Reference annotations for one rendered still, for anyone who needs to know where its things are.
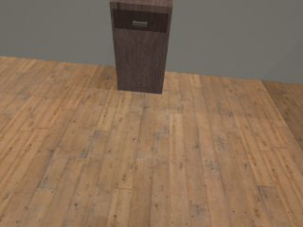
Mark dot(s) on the cabinet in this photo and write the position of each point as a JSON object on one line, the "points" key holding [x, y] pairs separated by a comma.
{"points": [[141, 56]]}

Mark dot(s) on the handle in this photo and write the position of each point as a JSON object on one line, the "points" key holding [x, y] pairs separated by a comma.
{"points": [[144, 24]]}

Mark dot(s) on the drawer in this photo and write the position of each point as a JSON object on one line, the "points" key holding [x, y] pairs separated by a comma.
{"points": [[156, 21]]}

